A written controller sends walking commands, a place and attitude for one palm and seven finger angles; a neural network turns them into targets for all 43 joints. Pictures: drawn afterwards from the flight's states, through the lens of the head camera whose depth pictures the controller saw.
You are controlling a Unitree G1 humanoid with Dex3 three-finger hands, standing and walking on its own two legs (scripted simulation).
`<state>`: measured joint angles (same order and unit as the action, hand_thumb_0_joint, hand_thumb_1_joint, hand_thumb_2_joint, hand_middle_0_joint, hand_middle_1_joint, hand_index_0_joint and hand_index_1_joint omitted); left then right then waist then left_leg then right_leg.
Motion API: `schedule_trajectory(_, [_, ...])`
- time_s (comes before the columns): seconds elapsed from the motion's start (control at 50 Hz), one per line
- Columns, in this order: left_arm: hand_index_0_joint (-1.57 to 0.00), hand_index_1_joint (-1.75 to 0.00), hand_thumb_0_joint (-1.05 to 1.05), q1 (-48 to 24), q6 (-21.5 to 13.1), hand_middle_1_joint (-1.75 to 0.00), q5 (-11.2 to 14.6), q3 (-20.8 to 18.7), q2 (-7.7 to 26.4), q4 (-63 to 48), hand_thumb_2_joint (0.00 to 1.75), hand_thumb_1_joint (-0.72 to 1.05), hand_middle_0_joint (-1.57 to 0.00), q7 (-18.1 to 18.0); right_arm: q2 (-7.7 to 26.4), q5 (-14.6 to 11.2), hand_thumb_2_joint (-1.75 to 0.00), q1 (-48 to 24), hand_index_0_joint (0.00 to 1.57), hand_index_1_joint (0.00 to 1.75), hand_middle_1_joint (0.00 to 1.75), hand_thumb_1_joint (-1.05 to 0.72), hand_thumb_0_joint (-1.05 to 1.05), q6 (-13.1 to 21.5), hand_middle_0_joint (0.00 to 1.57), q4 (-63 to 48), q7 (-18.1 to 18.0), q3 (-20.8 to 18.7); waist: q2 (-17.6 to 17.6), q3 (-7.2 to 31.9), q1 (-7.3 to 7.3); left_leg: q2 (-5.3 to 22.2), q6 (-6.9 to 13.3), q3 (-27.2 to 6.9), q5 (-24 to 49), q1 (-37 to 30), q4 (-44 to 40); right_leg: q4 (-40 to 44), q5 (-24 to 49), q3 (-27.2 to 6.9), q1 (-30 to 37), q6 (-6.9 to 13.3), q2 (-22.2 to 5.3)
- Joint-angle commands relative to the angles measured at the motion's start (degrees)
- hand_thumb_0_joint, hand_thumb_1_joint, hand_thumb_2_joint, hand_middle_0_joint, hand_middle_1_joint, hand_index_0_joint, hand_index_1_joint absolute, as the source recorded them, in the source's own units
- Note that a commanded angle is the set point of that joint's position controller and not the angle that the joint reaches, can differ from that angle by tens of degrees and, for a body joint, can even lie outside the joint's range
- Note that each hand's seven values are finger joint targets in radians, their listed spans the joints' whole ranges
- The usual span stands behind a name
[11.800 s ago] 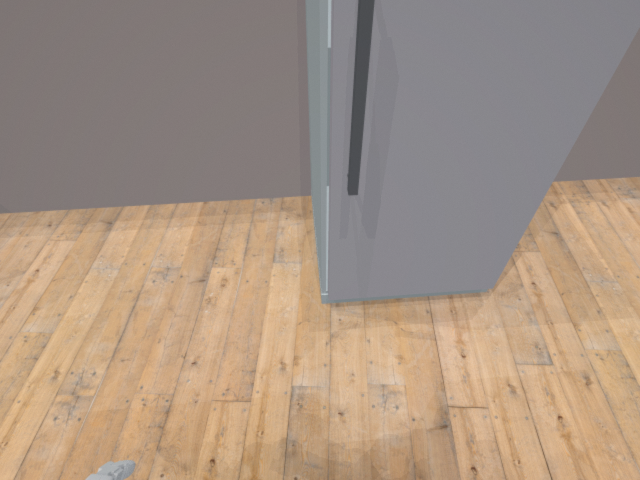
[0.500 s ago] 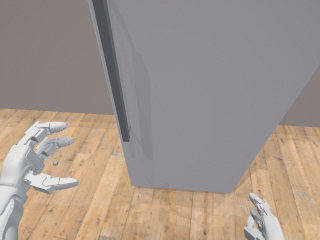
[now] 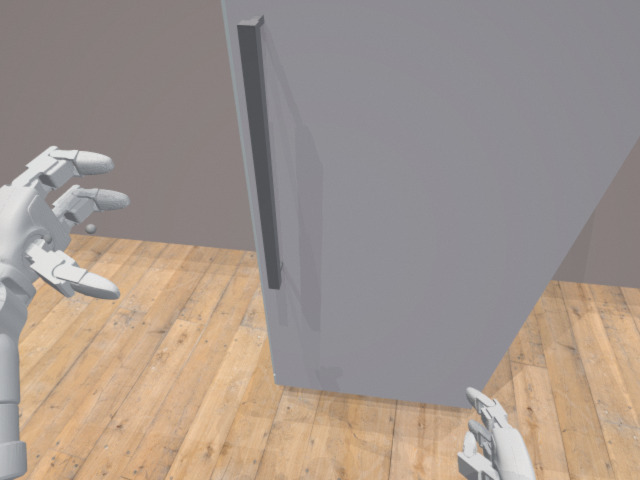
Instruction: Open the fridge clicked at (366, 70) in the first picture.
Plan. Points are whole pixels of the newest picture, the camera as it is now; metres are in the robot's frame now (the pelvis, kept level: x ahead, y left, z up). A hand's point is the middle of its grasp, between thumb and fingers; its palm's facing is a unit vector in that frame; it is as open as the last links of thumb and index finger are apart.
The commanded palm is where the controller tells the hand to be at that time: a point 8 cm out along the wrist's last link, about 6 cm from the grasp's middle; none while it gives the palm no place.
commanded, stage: raise the hand to about handle height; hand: left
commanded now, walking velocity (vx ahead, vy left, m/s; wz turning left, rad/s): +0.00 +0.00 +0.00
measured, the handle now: (268, 179) +0.54 +0.17 +0.11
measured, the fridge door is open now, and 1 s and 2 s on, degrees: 0 0 0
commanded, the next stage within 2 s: move the hooked fingers beside the handle in 0.48 s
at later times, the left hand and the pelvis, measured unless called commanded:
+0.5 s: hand (127, 237) +0.29 +0.26 +0.19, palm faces +0.06 -1.00 -0.07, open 14.0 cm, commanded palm +0.25 +0.30 +0.21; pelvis +0.01 -0.01 +0.00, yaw +0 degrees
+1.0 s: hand (159, 204) +0.34 +0.24 +0.20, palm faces +0.03 -1.00 -0.03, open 14.0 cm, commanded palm +0.31 +0.30 +0.20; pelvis +0.02 -0.01 +0.00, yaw -1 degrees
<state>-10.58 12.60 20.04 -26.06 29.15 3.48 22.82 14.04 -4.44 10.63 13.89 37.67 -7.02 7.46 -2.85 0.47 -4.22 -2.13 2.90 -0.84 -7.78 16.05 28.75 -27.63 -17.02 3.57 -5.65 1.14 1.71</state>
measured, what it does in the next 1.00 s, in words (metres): stands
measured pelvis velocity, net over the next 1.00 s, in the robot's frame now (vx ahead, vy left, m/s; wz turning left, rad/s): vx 0.02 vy -0.01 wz -0.02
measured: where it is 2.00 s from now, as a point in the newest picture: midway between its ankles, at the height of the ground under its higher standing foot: outside the picture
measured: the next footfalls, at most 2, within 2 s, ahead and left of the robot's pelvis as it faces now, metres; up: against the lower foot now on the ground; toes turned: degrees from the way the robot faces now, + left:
none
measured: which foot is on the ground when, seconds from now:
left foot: down 0.00-1.00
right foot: down 0.00-1.00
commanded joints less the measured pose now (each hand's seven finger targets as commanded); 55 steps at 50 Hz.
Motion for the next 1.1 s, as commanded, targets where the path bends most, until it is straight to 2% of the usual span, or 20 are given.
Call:
schedule_trajectory(0.0, [-0.30, -1.20, 0.00, -16.66, 3.35, -1.20, -0.45, 0.39, 11.81, -2.11, 0.30, -0.50, -0.30, 1.48, 8.13, -1.16, -0.90, -9.38, 0.20, 0.30, 0.30, -0.90, 0.00, 2.89, 0.20, -9.41, -0.31, -3.66, -1.06, 1.71, 1.31, 2.85, -1.13, -6.70, -17.42, -7.79, -8.50, 7.90, -5.15, -1.56, -13.42, 0.38, -0.83])
schedule_trajectory(0.08, [-0.30, -1.20, 0.00, -16.69, 1.60, -1.20, 0.49, -1.92, 14.05, -10.10, 0.30, -0.50, -0.30, 2.31, 7.66, -0.89, -0.90, -10.55, 0.20, 0.30, 0.30, -0.90, 0.00, 3.17, 0.20, -11.57, 0.54, -3.82, -0.65, 9.01, 0.46, 2.22, -0.78, -5.93, -11.42, -11.12, -5.46, 7.20, -2.32, -2.53, -11.22, 0.72, -0.82])
schedule_trajectory(0.12, [-0.30, -1.20, 0.00, -18.70, -1.05, -1.20, 0.93, -4.56, 16.47, -15.58, 0.30, -0.50, -0.30, 1.65, 7.54, -0.63, -0.90, -10.81, 0.20, 0.30, 0.30, -0.90, 0.00, 3.37, 0.20, -11.96, 0.69, -3.90, -3.15, 11.57, 0.33, 2.21, -0.89, -5.82, -10.26, -13.06, -5.44, 6.99, -2.28, -2.23, -10.54, 0.86, -0.61])
schedule_trajectory(0.18, [-0.30, -1.20, 0.00, -17.13, -4.07, -1.20, 1.23, -9.47, 20.09, -17.06, 0.30, -0.50, -0.30, -0.37, 7.49, 0.03, -0.90, -10.50, 0.20, 0.30, 0.30, -0.90, 0.00, 3.83, 0.20, -11.46, 0.61, -3.92, -2.69, 11.13, -0.65, 2.36, -0.88, -5.63, -9.75, -12.68, -5.69, 7.43, -2.52, -2.06, -9.62, 0.91, -0.25])
schedule_trajectory(0.2, [-0.30, -1.20, 0.00, -16.82, -4.19, -1.20, 1.38, -9.55, 19.05, -15.83, 0.30, -0.50, -0.30, -0.78, 7.42, 0.08, -0.90, -10.55, 0.20, 0.30, 0.30, -0.90, 0.00, 3.89, 0.20, -11.14, 0.46, -4.11, -4.00, 10.01, -0.45, 2.26, -0.70, -5.14, -8.87, -12.57, -5.58, 7.87, -2.21, -2.32, -9.91, 0.92, -0.43])
schedule_trajectory(0.3, [-0.30, -1.20, 0.00, -16.14, -0.29, -1.20, 0.24, -4.87, 14.36, -8.31, 0.30, -0.50, -0.30, -0.91, 7.75, -0.37, -0.90, -9.75, 0.20, 0.30, 0.30, -0.90, 0.00, 3.54, 0.20, -9.64, 0.24, -4.37, -3.51, 4.47, 0.56, 2.42, -0.64, -4.14, -7.61, -10.47, -5.03, 8.96, -0.75, -3.26, -11.88, 0.19, -1.13])
schedule_trajectory(0.38, [-0.30, -1.20, 0.00, -17.84, 1.11, -1.20, -0.16, -0.58, 11.78, -8.97, 0.30, -0.50, -0.30, 1.05, 7.80, -0.65, -0.90, -9.69, 0.20, 0.30, 0.30, -0.90, 0.00, 3.41, 0.20, -10.42, 0.14, -4.44, -2.03, 6.47, 1.22, 2.40, -0.31, -3.78, -4.53, -11.90, -3.13, 8.23, 2.54, -4.32, -11.94, -0.54, -1.31])
schedule_trajectory(0.46, [-0.30, -1.20, 0.00, -18.81, -1.23, -1.20, 0.63, -4.53, 15.93, -13.74, 0.30, -0.50, -0.30, 1.67, 7.75, -0.45, -0.90, -9.53, 0.20, 0.30, 0.30, -0.90, 0.00, 3.36, 0.20, -11.12, 0.21, -4.51, -1.47, 12.13, 0.59, 1.78, -0.15, -3.88, -0.94, -14.08, -2.48, 6.80, 6.39, -3.45, -9.75, -0.47, -0.90])
schedule_trajectory(0.5, [-0.30, -1.20, 0.00, -16.66, -2.25, -1.20, 1.35, -7.40, 17.40, -13.51, 0.30, -0.50, -0.30, 1.24, 7.58, -0.22, -0.90, -9.52, 0.20, 0.30, 0.30, -0.90, 0.00, 3.19, 0.20, -10.90, 0.38, -4.56, 0.27, 12.57, -0.04, 1.77, 0.05, -3.46, 1.27, -13.56, -1.94, 6.53, 9.36, -3.65, -8.52, -0.69, -0.96])
schedule_trajectory(0.54, [-0.30, -1.20, 0.00, -15.93, -2.45, -1.20, 1.41, -8.58, 17.81, -13.02, 0.30, -0.50, -0.30, 0.79, 7.31, -0.15, -0.90, -9.55, 0.20, 0.30, 0.30, -0.90, 0.00, 2.98, 0.20, -10.93, 0.53, -4.57, -1.82, 12.61, -0.52, 1.59, 0.00, -3.02, 2.47, -14.00, -2.02, 6.20, 11.17, -3.31, -8.25, -0.58, -0.88])
schedule_trajectory(0.62, [-0.30, -1.20, 0.00, -18.17, -0.23, -1.20, 0.65, -5.55, 14.86, -7.43, 0.30, -0.50, -0.30, -0.03, 7.39, -0.44, -0.90, -9.39, 0.20, 0.30, 0.30, -0.90, 0.00, 2.21, 0.20, -10.19, 0.58, -4.53, -2.99, 7.85, 0.31, 1.85, -0.30, -3.16, 0.23, -12.31, -2.76, 6.80, 8.84, -3.30, -10.79, -0.60, -0.99])
schedule_trajectory(0.64, [-0.30, -1.20, 0.00, -17.32, 0.54, -1.20, 0.41, -5.58, 15.21, -5.42, 0.30, -0.50, -0.30, 0.04, 7.65, -0.60, -0.90, -8.92, 0.20, 0.30, 0.30, -0.90, 0.00, 1.93, 0.20, -10.13, 0.51, -4.68, -1.38, 7.49, 0.47, 1.89, -0.24, -3.12, -0.14, -11.77, -2.86, 6.88, 8.46, -3.03, -11.00, -0.73, -0.88])
schedule_trajectory(0.68, [-0.30, -1.20, 0.00, -17.32, 1.23, -1.20, -0.02, -4.78, 15.06, -4.57, 0.30, -0.50, -0.30, 0.52, 8.02, -0.69, -0.90, -8.78, 0.20, 0.30, 0.30, -0.90, 0.00, 1.47, 0.20, -10.50, 0.43, -4.96, 1.15, 9.18, 0.49, 2.06, 0.04, -2.79, 2.08, -12.36, -1.94, 6.45, 11.14, -3.47, -10.15, -1.27, -1.03])
schedule_trajectory(0.74, [-0.30, -1.20, 0.00, -22.14, 0.42, -1.20, -0.21, -1.48, 12.88, -9.89, 0.30, -0.50, -0.30, 1.11, 7.32, -0.91, -0.90, -9.35, 0.20, 0.30, 0.30, -0.90, 0.00, 1.43, 0.20, -11.57, 0.56, -4.64, -4.02, 11.82, 1.23, 1.72, -0.19, -2.95, 3.82, -15.10, -1.60, 5.52, 13.22, -3.37, -10.30, -0.72, -0.97])
schedule_trajectory(0.8, [-0.30, -1.20, 0.00, -25.65, -1.61, -1.20, -0.10, -1.66, 14.00, -9.19, 0.30, -0.50, -0.30, 0.82, 7.66, -0.73, -0.90, -8.71, 0.20, 0.30, 0.30, -0.90, 0.00, 1.35, 0.20, -10.95, 0.12, -4.72, -1.53, 12.23, 2.04, 1.98, -0.08, -3.31, 2.72, -15.37, -1.86, 5.95, 11.41, -3.05, -10.82, -0.49, -0.43])
schedule_trajectory(0.9, [-0.30, -1.20, 0.00, -27.06, -2.44, -1.20, -0.89, -4.11, 16.43, -4.97, 0.30, -0.50, -0.30, -1.24, 7.85, -0.39, -0.90, -8.25, 0.20, 0.30, 0.30, -0.90, 0.00, 1.20, 0.20, -10.16, -0.17, -4.86, -2.70, 12.49, 1.13, 1.91, -0.23, -3.50, 1.52, -14.92, -2.98, 6.31, 9.38, -2.75, -10.34, 0.18, -0.64])
schedule_trajectory(0.98, [-0.30, -1.20, 0.00, -25.82, -0.83, -1.20, -1.80, -4.56, 16.91, 0.06, 0.30, -0.50, -0.30, -2.02, 8.04, -0.56, -0.90, -7.72, 0.20, 0.30, 0.30, -0.90, 0.00, 0.01, 0.20, -10.22, 0.14, -5.03, 0.08, 12.86, 0.75, 2.08, -0.15, -2.75, 3.18, -13.54, -2.82, 6.17, 11.16, -2.59, -8.88, 0.09, -0.79])
schedule_trajectory(1.04, [-0.30, -1.20, 0.00, -30.38, -0.96, -1.20, -2.46, -0.60, 13.69, -2.59, 0.30, -0.50, -0.30, -1.96, 7.62, -0.71, -0.90, -7.90, 0.20, 0.30, 0.30, -0.90, 0.00, -0.15, 0.20, -11.15, 0.51, -4.83, -4.51, 13.82, 1.62, 2.17, -0.63, -3.29, 3.18, -15.42, -3.21, 5.71, 10.76, -2.37, -10.25, 0.54, -0.66])
schedule_trajectory(1.06, [-0.30, -1.20, 0.00, -30.75, -1.11, -1.20, -2.57, 0.00, 13.04, -1.26, 0.30, -0.50, -0.30, -2.02, 7.69, -0.69, -0.90, -7.59, 0.20, 0.30, 0.30, -0.90, 0.00, -0.21, 0.20, -11.06, 0.50, -4.80, -4.22, 12.83, 1.99, 2.33, -0.65, -3.50, 2.23, -15.38, -3.41, 5.95, 9.58, -2.30, -11.00, 0.61, -0.48])
schedule_trajectory(1.08, [-0.30, -1.20, 0.00, -31.42, -1.70, -1.20, -2.21, 1.22, 11.91, -0.81, 0.30, -0.50, -0.30, -1.93, 7.67, -0.72, -0.90, -7.41, 0.20, 0.30, 0.30, -0.90, 0.00, -0.22, 0.20, -10.97, 0.37, -4.85, -0.61, 12.71, 2.52, 2.48, -0.26, -3.12, 2.38, -15.04, -2.88, 6.30, 9.99, -2.49, -10.93, 0.34, -0.39])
